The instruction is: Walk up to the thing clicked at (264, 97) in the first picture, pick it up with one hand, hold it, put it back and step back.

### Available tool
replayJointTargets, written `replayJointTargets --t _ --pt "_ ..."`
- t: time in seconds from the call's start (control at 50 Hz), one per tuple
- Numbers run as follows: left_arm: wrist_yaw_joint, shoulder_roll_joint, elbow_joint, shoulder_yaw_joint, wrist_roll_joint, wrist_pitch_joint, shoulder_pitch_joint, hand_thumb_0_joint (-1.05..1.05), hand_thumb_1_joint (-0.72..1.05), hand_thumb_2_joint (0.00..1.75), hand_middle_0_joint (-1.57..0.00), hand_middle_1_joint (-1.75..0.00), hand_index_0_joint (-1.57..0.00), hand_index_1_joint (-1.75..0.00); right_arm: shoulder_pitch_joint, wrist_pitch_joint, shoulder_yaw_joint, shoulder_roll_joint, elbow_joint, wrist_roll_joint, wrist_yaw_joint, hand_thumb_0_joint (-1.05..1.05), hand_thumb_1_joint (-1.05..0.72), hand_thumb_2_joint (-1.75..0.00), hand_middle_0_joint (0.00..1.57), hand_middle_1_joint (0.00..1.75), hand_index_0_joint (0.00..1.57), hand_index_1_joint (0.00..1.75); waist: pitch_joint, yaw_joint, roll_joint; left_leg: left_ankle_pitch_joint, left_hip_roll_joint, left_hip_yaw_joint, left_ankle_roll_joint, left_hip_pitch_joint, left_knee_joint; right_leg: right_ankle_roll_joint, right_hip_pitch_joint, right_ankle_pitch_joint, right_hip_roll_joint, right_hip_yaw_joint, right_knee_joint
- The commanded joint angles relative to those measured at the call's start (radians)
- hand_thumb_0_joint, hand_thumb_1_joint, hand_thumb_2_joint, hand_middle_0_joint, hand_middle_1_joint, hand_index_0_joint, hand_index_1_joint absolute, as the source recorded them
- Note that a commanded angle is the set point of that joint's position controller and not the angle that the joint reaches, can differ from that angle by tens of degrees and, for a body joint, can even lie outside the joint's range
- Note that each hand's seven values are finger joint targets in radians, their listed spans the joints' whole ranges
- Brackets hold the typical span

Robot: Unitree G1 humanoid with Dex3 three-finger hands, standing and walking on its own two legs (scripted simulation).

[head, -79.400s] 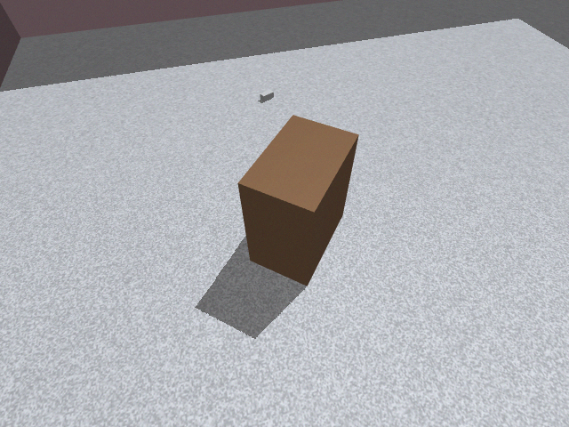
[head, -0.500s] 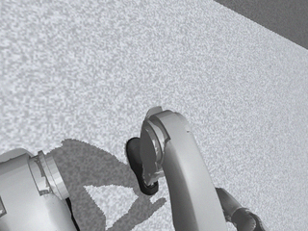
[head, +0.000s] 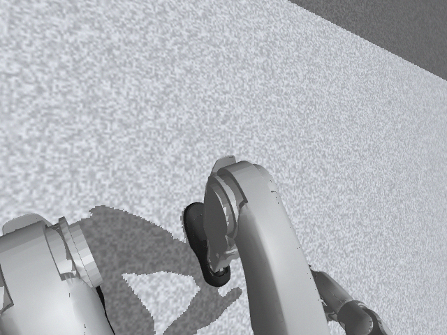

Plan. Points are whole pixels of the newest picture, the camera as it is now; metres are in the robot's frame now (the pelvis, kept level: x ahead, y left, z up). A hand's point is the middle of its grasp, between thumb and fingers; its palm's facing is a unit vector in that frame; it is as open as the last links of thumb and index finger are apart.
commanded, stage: rest palm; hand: left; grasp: from above
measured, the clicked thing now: out of the picture +0.46 +0.42 -0.28
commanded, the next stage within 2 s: close in 1.60 s
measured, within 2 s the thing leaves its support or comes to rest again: neither
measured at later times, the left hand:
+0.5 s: hand out of the picture +0.44 +0.40 -0.23, palm faces -0.45 -0.15 -0.88, open 13.7 cm
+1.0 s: hand out of the picture +0.44 +0.40 -0.23, palm faces -0.44 -0.14 -0.89, open 13.6 cm
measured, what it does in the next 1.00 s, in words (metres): stands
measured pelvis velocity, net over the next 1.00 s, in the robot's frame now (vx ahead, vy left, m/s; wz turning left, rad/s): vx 0.00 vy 0.00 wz -0.01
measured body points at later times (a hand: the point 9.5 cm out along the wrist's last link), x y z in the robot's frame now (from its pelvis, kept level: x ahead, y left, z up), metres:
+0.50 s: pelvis +0.00 +0.00 +0.00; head +0.28 +0.16 +0.32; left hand +0.46 +0.41 -0.18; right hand +0.08 -0.26 -0.05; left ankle +0.06 +0.12 -0.27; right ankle +0.13 -0.14 -0.26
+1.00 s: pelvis +0.00 +0.00 +0.00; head +0.27 +0.16 +0.32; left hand +0.46 +0.40 -0.18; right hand +0.08 -0.26 -0.05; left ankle +0.06 +0.12 -0.27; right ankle +0.13 -0.14 -0.26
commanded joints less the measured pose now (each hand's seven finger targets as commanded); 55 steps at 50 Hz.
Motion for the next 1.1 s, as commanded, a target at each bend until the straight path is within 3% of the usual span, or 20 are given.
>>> replayJointTargets --t 0.0,0.08,0.16,0.28,0.3,0.4,0.52,0.58,0.68,0.7,0.78,0.86,0.9,0.92,1.02,1.08 --pt "0.032 0.282 -0.134 0.025 -0.029 -0.005 -0.216 0.00 -0.46 0.92 -0.09 -1.02 -0.10 -1.00 0.168 -0.005 -0.112 -0.352 0.010 0.010 -0.016 0.00 -0.90 -0.90 0.20 0.30 0.20 0.30 -0.617 -0.041 0.566 0.233 0.037 0.093 -0.015 0.523 -0.282 -0.094 0.279 0.201 0.024 -0.147 -0.161" --pt "0.030 0.292 -0.150 0.033 -0.013 -0.006 -0.216 0.00 -0.44 0.90 -0.09 -1.02 -0.11 -1.00 0.183 -0.003 -0.109 -0.346 0.014 0.005 -0.012 0.00 -0.90 -0.90 0.20 0.30 0.20 0.30 -0.627 -0.039 0.604 0.269 0.039 0.087 -0.022 0.560 -0.293 -0.094 0.278 0.222 0.022 -0.146 -0.147" --pt "0.028 0.259 -0.104 0.020 -0.024 0.003 -0.192 0.00 -0.46 0.92 -0.09 -1.02 -0.10 -1.01 0.181 -0.003 -0.107 -0.342 0.014 0.006 -0.009 0.00 -0.90 -0.90 0.20 0.30 0.20 0.30 -0.612 -0.048 0.581 0.275 0.041 0.086 -0.018 0.547 -0.289 -0.092 0.281 0.226 0.027 -0.149 -0.151" --pt "0.025 0.304 -0.179 0.040 -0.026 -0.001 -0.215 0.00 -0.44 0.90 -0.10 -0.99 -0.11 -0.98 0.176 -0.003 -0.112 -0.354 0.005 0.012 -0.010 0.00 -0.90 -0.90 0.20 0.30 0.20 0.30 -0.634 -0.031 0.580 0.271 0.039 0.091 -0.017 0.544 -0.284 -0.095 0.294 0.224 0.025 -0.143 -0.155" --pt "0.031 0.319 -0.176 0.059 -0.032 -0.005 -0.217 0.00 -0.43 0.90 -0.11 -0.99 -0.12 -0.98 0.169 0.001 -0.106 -0.355 0.008 0.005 -0.011 0.00 -0.90 -0.90 0.20 0.30 0.20 0.30 -0.638 -0.029 0.601 0.283 0.039 0.091 -0.021 0.547 -0.288 -0.097 0.301 0.231 0.024 -0.149 -0.155" --pt "0.017 0.283 -0.159 0.032 -0.021 -0.008 -0.195 0.00 -0.43 0.89 -0.10 -1.00 -0.11 -0.99 0.179 0.001 -0.112 -0.351 0.009 0.005 -0.008 0.00 -0.90 -0.90 0.20 0.30 0.20 0.30 -0.611 -0.044 0.597 0.278 0.043 0.084 -0.020 0.561 -0.283 -0.093 0.273 0.218 0.025 -0.150 -0.148" --pt "0.007 0.258 -0.120 0.021 -0.036 -0.011 -0.173 0.00 -0.45 0.91 -0.09 -1.01 -0.10 -1.00 0.176 0.005 -0.105 -0.349 0.011 0.007 -0.006 0.00 -0.90 -0.90 0.20 0.30 0.20 0.30 -0.598 -0.048 0.569 0.288 0.043 0.079 -0.018 0.555 -0.280 -0.092 0.273 0.219 0.024 -0.151 -0.155" --pt "0.011 0.298 -0.181 0.045 -0.031 -0.022 -0.215 0.00 -0.42 0.90 -0.10 -1.00 -0.11 -0.98 0.178 0.011 -0.110 -0.359 0.014 0.002 -0.008 0.00 -0.90 -0.90 0.20 0.30 0.20 0.30 -0.623 -0.041 0.596 0.304 0.045 0.076 -0.024 0.577 -0.285 -0.096 0.275 0.229 0.022 -0.153 -0.154" --pt "0.016 0.281 -0.157 0.029 -0.024 -0.029 -0.194 0.00 -0.42 0.89 -0.10 -1.00 -0.12 -0.98 0.168 0.011 -0.104 -0.349 0.003 0.002 -0.009 0.00 -0.90 -0.90 0.20 0.30 0.20 0.30 -0.623 -0.042 0.574 0.273 0.041 0.089 -0.015 0.554 -0.276 -0.092 0.297 0.217 0.028 -0.147 -0.158" --pt "0.025 0.290 -0.175 0.043 -0.034 -0.036 -0.208 0.00 -0.41 0.89 -0.11 -0.99 -0.12 -0.97 0.163 0.014 -0.104 -0.361 0.009 0.000 -0.010 0.00 -0.90 -0.90 0.20 0.30 0.20 0.30 -0.616 -0.046 0.580 0.293 0.043 0.081 -0.021 0.556 -0.280 -0.092 0.291 0.232 0.024 -0.156 -0.154" --pt "0.039 0.283 -0.134 0.026 -0.008 -0.029 -0.188 0.00 -0.42 0.89 -0.09 -1.02 -0.11 -0.99 0.172 0.009 -0.099 -0.349 0.005 -0.001 -0.008 0.00 -0.89 -0.90 0.20 0.30 0.20 0.30 -0.601 -0.045 0.583 0.261 0.041 0.084 -0.017 0.545 -0.289 -0.092 0.281 0.214 0.027 -0.154 -0.145" --pt "0.048 0.274 -0.143 0.020 -0.011 -0.020 -0.208 0.00 -0.42 0.90 -0.10 -1.00 -0.11 -0.98 0.166 0.001 -0.102 -0.351 0.007 0.000 -0.008 0.00 -0.90 -0.90 0.20 0.30 0.20 0.30 -0.607 -0.048 0.594 0.262 0.042 0.085 -0.019 0.552 -0.291 -0.092 0.277 0.218 0.026 -0.152 -0.145" --pt "0.058 0.306 -0.155 0.046 -0.009 -0.015 -0.212 0.00 -0.41 0.88 -0.10 -1.01 -0.12 -0.98 0.171 0.001 -0.103 -0.359 0.009 -0.003 -0.007 0.00 -0.89 -0.90 0.20 0.30 0.20 0.30 -0.622 -0.039 0.599 0.295 0.043 0.080 -0.021 0.566 -0.286 -0.091 0.278 0.242 0.023 -0.153 -0.140" --pt "0.051 0.270 -0.109 0.020 -0.010 -0.007 -0.188 0.00 -0.41 0.89 -0.09 -1.01 -0.11 -0.99 0.175 -0.004 -0.103 -0.350 0.009 0.002 -0.005 0.00 -0.89 -0.90 0.20 0.30 0.20 0.30 -0.597 -0.049 0.585 0.279 0.042 0.084 -0.018 0.545 -0.279 -0.091 0.266 0.228 0.024 -0.151 -0.138" --pt "0.041 0.278 -0.112 0.019 -0.023 0.009 -0.203 0.00 -0.39 0.87 -0.10 -1.01 -0.13 -0.98 0.170 -0.013 -0.110 -0.355 0.004 0.006 -0.007 0.00 -0.89 -0.90 0.20 0.30 0.20 0.30 -0.594 -0.042 0.568 0.221 0.039 0.085 -0.017 0.515 -0.293 -0.092 0.270 0.196 0.024 -0.148 -0.147" --pt "0.035 0.276 -0.111 0.022 -0.030 0.011 -0.187 0.00 -0.40 0.87 -0.11 -1.01 -0.13 -0.98 0.169 -0.014 -0.105 -0.355 0.004 0.002 -0.007 0.00 -0.89 -0.90 0.20 0.30 0.20 0.30 -0.602 -0.044 0.567 0.242 0.040 0.086 -0.016 0.520 -0.287 -0.089 0.286 0.210 0.026 -0.150 -0.152"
